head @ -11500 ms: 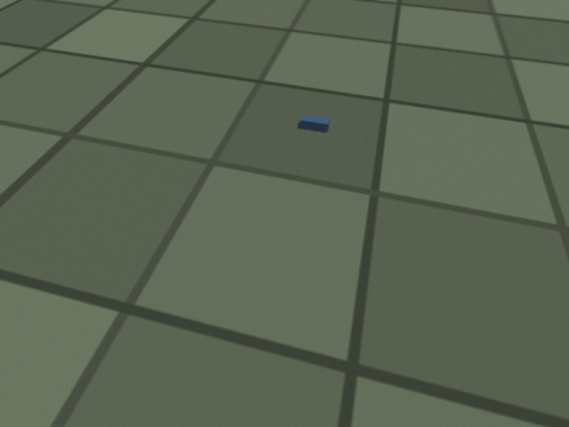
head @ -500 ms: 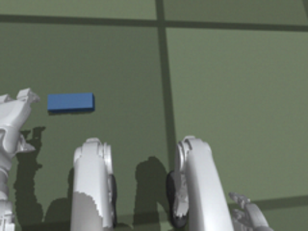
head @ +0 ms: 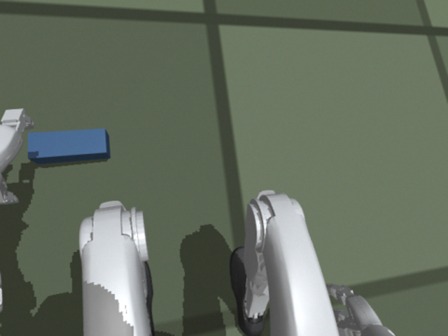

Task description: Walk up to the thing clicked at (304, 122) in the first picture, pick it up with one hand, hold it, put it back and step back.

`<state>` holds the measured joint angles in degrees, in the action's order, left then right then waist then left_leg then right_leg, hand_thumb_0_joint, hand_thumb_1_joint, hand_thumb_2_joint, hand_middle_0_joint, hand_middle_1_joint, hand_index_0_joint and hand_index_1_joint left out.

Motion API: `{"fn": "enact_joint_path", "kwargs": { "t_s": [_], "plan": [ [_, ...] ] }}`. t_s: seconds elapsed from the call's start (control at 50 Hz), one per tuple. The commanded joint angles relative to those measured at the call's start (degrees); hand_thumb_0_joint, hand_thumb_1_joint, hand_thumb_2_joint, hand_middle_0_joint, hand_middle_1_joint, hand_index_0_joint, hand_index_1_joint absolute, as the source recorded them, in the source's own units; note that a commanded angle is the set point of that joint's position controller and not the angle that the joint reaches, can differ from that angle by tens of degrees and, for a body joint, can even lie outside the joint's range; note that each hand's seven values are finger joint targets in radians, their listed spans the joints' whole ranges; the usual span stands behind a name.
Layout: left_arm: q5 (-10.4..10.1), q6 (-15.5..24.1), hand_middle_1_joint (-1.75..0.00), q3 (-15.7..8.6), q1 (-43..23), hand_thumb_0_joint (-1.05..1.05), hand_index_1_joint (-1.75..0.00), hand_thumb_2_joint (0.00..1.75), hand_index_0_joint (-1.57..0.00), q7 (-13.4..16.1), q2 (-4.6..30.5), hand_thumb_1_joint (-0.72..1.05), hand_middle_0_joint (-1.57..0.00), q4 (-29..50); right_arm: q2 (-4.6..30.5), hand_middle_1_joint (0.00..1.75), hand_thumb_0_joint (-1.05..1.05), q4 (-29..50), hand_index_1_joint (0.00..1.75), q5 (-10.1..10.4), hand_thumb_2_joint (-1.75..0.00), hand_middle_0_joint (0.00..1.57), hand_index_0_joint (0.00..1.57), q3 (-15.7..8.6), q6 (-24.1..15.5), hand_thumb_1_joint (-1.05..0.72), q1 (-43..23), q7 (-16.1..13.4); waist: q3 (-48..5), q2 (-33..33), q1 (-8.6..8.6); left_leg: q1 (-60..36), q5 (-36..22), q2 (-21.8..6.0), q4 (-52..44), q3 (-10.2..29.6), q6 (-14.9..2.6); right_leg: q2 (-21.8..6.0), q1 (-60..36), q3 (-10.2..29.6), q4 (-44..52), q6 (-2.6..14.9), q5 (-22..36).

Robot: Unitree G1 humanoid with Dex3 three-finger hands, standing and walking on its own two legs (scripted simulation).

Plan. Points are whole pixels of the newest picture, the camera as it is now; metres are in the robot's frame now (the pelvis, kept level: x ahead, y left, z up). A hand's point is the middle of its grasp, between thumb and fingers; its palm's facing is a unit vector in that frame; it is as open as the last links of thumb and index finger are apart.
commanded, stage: rise first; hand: left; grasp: from above
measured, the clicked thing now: (71, 146) +0.49 +0.31 -0.32
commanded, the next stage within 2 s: none
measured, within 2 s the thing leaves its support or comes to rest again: neither
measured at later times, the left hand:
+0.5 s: hand (20, 159) +0.42 +0.35 -0.18, palm faces -0.46 -0.08 -0.89, open 14.0 cm
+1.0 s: hand (27, 154) +0.43 +0.34 -0.19, palm faces -0.45 -0.09 -0.89, open 14.0 cm
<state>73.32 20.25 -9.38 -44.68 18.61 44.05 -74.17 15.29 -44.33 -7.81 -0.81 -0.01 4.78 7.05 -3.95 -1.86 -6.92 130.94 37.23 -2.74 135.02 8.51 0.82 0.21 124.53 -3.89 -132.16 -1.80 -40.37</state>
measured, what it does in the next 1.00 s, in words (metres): stands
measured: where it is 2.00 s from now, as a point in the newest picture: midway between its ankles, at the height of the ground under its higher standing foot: (195, 311)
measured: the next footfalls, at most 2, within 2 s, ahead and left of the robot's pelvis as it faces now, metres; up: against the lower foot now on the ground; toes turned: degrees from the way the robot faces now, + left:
none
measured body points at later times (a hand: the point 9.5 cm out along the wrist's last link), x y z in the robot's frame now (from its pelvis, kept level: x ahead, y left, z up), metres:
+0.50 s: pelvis +0.01 +0.00 -0.02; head +0.24 +0.08 +0.36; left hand +0.44 +0.35 -0.13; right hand +0.09 -0.28 -0.13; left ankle +0.09 +0.13 -0.31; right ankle +0.10 -0.13 -0.31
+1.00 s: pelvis +0.01 +0.00 -0.02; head +0.24 +0.08 +0.35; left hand +0.45 +0.34 -0.14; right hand +0.09 -0.27 -0.13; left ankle +0.09 +0.13 -0.31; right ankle +0.10 -0.13 -0.31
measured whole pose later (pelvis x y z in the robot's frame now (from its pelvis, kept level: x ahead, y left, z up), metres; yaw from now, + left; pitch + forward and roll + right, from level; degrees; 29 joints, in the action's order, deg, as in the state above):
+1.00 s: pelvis +0.01 +0.00 -0.02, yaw -2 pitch +32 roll -9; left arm 75.4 18.7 -10.1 -50.3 23.5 47.3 -82.2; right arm 15.1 -44.3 -10.7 3.0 -1.2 4.3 8.3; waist -1.7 -2.8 -10.4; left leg 134.9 38.6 -2.5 140.2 10.4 1.1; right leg 1.0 127.9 -4.9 -136.2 -2.2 -41.2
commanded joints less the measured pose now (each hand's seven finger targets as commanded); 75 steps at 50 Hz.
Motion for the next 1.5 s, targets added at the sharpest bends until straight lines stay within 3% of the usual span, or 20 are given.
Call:
{"fn": "enact_joint_path", "kwargs": {
  "t_s": [0.0,0.02,0.16,0.24,0.28,0.4,0.54,0.56,0.66,0.7,0.74,0.78,0.82,0.88,1.24,1.28,1.36,1.38,1.46,1.48],
  "plan": [
    [-0.12,0.86,-1.01,-2.57,-14.84,0.00,-1.00,0.99,-0.07,3.41,16.78,-0.54,-0.07,6.64,13.04,0.30,0.00,0.17,0.30,-0.82,-0.90,0.20,0.20,-4.31,-0.17,-0.90,10.31,-0.78,-37.31,14.23,0.46,-32.38,-8.29,1.61,-12.58,-5.90,-2.19,2.31,-12.76,-4.54,13.89,3.55,10.31],
    [-0.04,1.25,-1.02,-2.72,-17.56,0.00,-1.00,0.99,-0.08,3.80,17.63,-0.53,-0.06,8.52,13.46,0.30,0.00,0.79,0.30,-0.96,-0.90,0.20,0.20,-4.24,-0.29,-0.90,10.08,-0.71,-38.45,15.97,0.01,-32.93,-8.67,1.62,-12.37,-5.70,-2.06,2.27,-12.62,-4.70,13.11,3.54,10.66],
    [0.62,-0.09,-1.03,-3.06,-16.47,0.00,-1.01,0.98,-0.08,5.38,18.25,-0.52,-0.07,2.77,13.18,0.30,0.00,0.59,0.30,-1.64,-0.90,0.20,0.20,-3.42,-0.60,-0.90,9.03,-0.66,-35.76,15.23,-0.07,-29.84,-6.01,1.58,-11.75,-5.74,-2.17,2.44,-10.96,-4.89,12.63,3.67,8.75],
    [0.49,-0.34,-1.03,-3.84,-18.50,0.00,-1.01,0.98,-0.08,5.81,19.12,-0.52,-0.06,4.78,13.51,0.30,0.00,0.54,0.30,-2.27,-0.90,0.20,0.20,-3.28,-0.74,-0.90,9.88,-0.57,-38.97,16.29,-0.49,-31.02,-8.34,1.43,-10.54,-5.61,-2.14,2.50,-12.47,-5.08,11.57,3.45,11.16],
    [0.24,-0.90,-1.04,-2.77,-17.32,0.00,-1.02,0.98,-0.08,5.66,17.80,-0.52,-0.06,2.66,13.37,0.30,0.00,0.41,0.30,-2.17,-0.90,0.20,0.20,-3.07,-0.90,-0.90,9.81,-0.47,-37.08,16.17,-0.79,-30.85,-8.44,1.42,-10.48,-5.59,-2.20,2.40,-11.54,-5.09,11.39,3.44,11.29],
    [-0.17,-1.30,-1.05,-3.77,-17.78,0.00,-1.02,0.96,-0.09,5.74,19.88,-0.51,-0.06,2.72,13.52,0.30,0.00,0.48,0.30,-2.34,-0.90,0.20,0.20,-2.52,-1.17,-0.90,9.67,-0.35,-35.92,15.56,-0.66,-28.03,-7.12,1.42,-9.81,-5.77,-2.39,2.51,-12.28,-4.89,11.86,3.40,10.70],
    [-0.27,-1.18,-1.04,-3.67,-17.50,0.00,-1.02,0.99,-0.08,5.35,19.94,-0.53,-0.07,2.70,13.77,0.30,0.00,0.44,0.30,-2.33,-0.90,0.20,0.20,-2.37,-1.00,-0.90,10.25,-0.15,-36.05,15.90,-1.09,-28.28,-7.58,1.37,-9.43,-5.34,-2.26,2.60,-12.25,-5.15,11.18,3.47,11.25],
    [-0.34,-1.07,-0.99,-3.20,-17.51,0.00,-1.03,1.07,-0.06,5.33,19.17,-0.60,-0.09,3.54,13.44,0.30,0.00,0.53,0.30,-2.41,-0.90,0.20,0.20,-2.18,-0.98,-0.90,10.28,-0.14,-36.65,16.15,-1.10,-28.59,-8.69,1.34,-9.02,-5.57,-2.27,2.60,-13.57,-4.97,11.46,3.29,12.35],
    [-0.15,-1.13,-1.02,-2.51,-17.66,0.00,-1.02,1.01,-0.08,5.64,18.35,-0.55,-0.08,2.69,13.65,0.30,0.00,0.04,0.30,-2.47,-0.90,0.20,0.20,-2.04,-1.10,-0.90,10.41,0.03,-35.79,17.71,-1.62,-29.52,-9.34,1.25,-9.20,-5.08,-2.02,2.63,-11.61,-5.50,10.28,3.44,12.66],
    [0.15,-1.01,-1.01,-3.62,-19.01,0.00,-1.02,1.02,-0.07,6.10,19.98,-0.55,-0.08,3.09,14.06,0.30,0.00,0.30,0.30,-2.39,-0.90,0.20,0.20,-1.95,-0.96,-0.90,10.39,0.07,-37.09,18.33,-1.53,-30.43,-9.16,1.19,-9.39,-4.72,-1.90,2.69,-11.19,-5.78,9.98,3.54,12.38],
    [0.19,-1.12,-1.01,-2.28,-18.56,0.00,-1.02,1.02,-0.07,6.10,17.90,-0.55,-0.08,1.47,13.97,0.30,0.00,0.36,0.30,-2.49,-0.90,0.20,0.20,-1.85,-0.99,-0.90,10.42,0.12,-35.71,17.42,-2.11,-29.83,-8.60,1.20,-9.35,-4.55,-1.93,2.66,-10.40,-5.93,9.91,3.51,11.98],
    [0.09,-0.95,-1.01,-2.41,-19.92,0.00,-1.02,1.01,-0.08,6.44,18.48,-0.55,-0.09,1.34,14.19,0.30,0.00,0.30,0.30,-2.65,-0.90,0.20,0.20,-1.47,-1.05,-0.90,10.28,0.13,-34.85,17.23,-2.74,-28.41,-7.32,1.31,-9.46,-4.62,-1.98,2.71,-10.32,-6.04,10.34,3.41,11.02],
    [0.54,-0.94,-1.01,-3.18,-20.18,0.00,-1.01,1.01,-0.08,6.74,20.06,-0.55,-0.09,1.74,14.33,0.30,0.00,0.49,0.30,-2.60,-0.90,0.20,0.20,-1.41,-1.19,-0.90,10.24,0.13,-36.10,18.20,-2.00,-29.32,-7.97,1.35,-9.32,-4.66,-1.93,2.61,-10.72,-5.96,9.98,3.42,11.51],
    [0.66,-1.19,-1.00,-2.30,-20.13,0.00,-1.01,1.02,-0.08,6.80,19.06,-0.55,-0.09,-0.26,14.14,0.30,0.00,0.38,0.30,-2.66,-0.90,0.20,0.20,-1.09,-1.31,-0.90,10.55,0.26,-34.81,17.38,-3.07,-28.02,-7.79,1.36,-8.94,-4.65,-2.01,2.77,-10.39,-6.06,9.83,3.46,11.60],
    [0.33,-1.82,-0.96,-3.03,-22.10,0.00,-0.98,0.99,-0.12,6.80,22.41,-0.52,-0.13,-1.68,14.71,0.30,0.00,0.55,0.30,-3.33,-0.90,0.20,0.20,0.45,-1.88,-0.90,10.56,0.24,-34.89,17.78,-3.61,-26.71,-7.27,1.29,-7.42,-4.59,-2.10,3.02,-11.53,-5.97,9.84,3.33,11.71],
    [0.55,-1.86,-0.96,-2.40,-20.83,0.00,-0.98,0.99,-0.12,6.76,20.77,-0.52,-0.14,-1.68,14.73,0.30,0.00,0.70,0.30,-3.54,-0.90,0.20,0.20,0.34,-1.87,-0.90,10.60,0.23,-34.72,18.16,-3.66,-27.36,-6.73,1.35,-7.88,-4.51,-1.91,2.99,-11.32,-6.34,9.69,3.38,11.06],
    [0.50,-2.27,-0.98,-2.78,-21.39,0.00,-0.99,0.99,-0.11,6.51,21.77,-0.52,-0.12,1.68,14.86,0.30,0.00,0.71,0.30,-2.73,-0.90,0.20,0.20,-0.21,-2.10,-0.90,10.58,0.29,-36.07,21.50,-2.75,-30.10,-7.72,1.25,-8.92,-4.27,-1.48,2.79,-10.05,-6.41,8.85,3.75,11.82],
    [0.41,-2.41,-0.98,-3.29,-20.78,0.00,-0.99,0.99,-0.11,6.62,21.61,-0.52,-0.12,1.51,14.96,0.30,0.00,0.92,0.30,-2.82,-0.90,0.20,0.20,-0.24,-2.00,-0.90,10.52,0.39,-35.94,21.77,-2.88,-29.95,-7.85,1.25,-9.10,-4.17,-1.39,2.69,-9.98,-6.59,8.47,3.73,11.94],
    [-0.01,-2.66,-0.99,-1.05,-19.94,0.00,-0.99,0.98,-0.12,6.13,18.60,-0.51,-0.12,-0.98,14.51,0.30,0.00,0.69,0.30,-2.56,-0.90,0.20,0.20,-0.10,-1.87,-0.90,11.05,0.47,-34.36,18.85,-4.15,-27.97,-8.32,1.31,-8.38,-4.37,-1.80,2.89,-10.25,-6.36,9.53,3.47,12.83],
    [-0.31,-2.53,-0.97,-1.74,-20.72,0.00,-0.98,0.98,-0.12,6.20,19.55,-0.51,-0.13,0.22,14.63,0.30,0.00,0.62,0.30,-2.48,-0.90,0.20,0.20,-0.06,-1.93,-0.90,11.24,0.38,-34.66,18.36,-3.82,-27.62,-8.58,1.38,-8.23,-4.46,-1.91,2.80,-10.70,-6.26,9.67,3.33,13.06]
  ]
}}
